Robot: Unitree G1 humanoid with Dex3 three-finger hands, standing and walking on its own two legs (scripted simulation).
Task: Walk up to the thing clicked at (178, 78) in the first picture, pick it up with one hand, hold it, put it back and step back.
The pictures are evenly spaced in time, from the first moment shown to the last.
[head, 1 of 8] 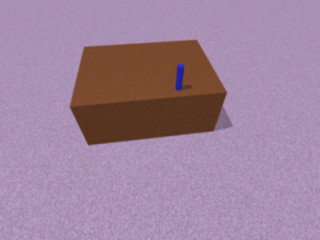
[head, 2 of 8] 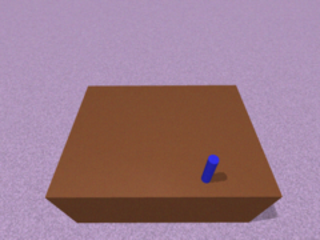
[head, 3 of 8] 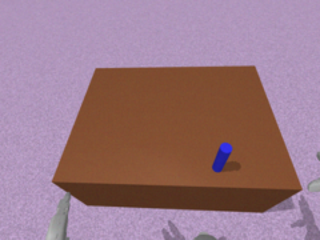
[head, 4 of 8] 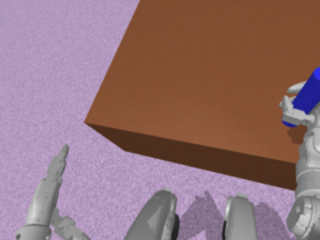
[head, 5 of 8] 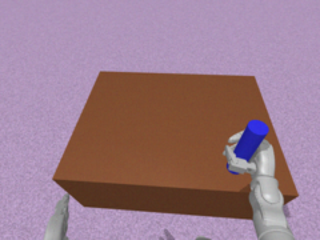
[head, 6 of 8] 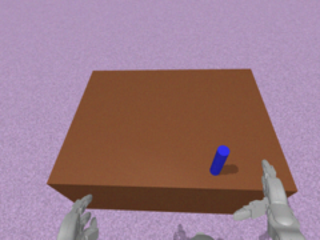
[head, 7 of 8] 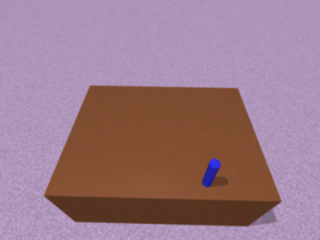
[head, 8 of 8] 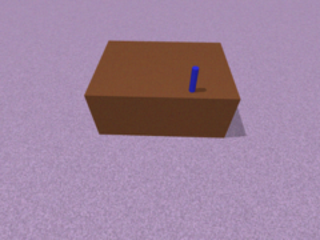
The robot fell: no
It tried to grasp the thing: yes
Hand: right
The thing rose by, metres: 0.30
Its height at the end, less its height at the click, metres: +0.00
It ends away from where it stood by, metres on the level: 0.01
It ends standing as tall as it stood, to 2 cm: yes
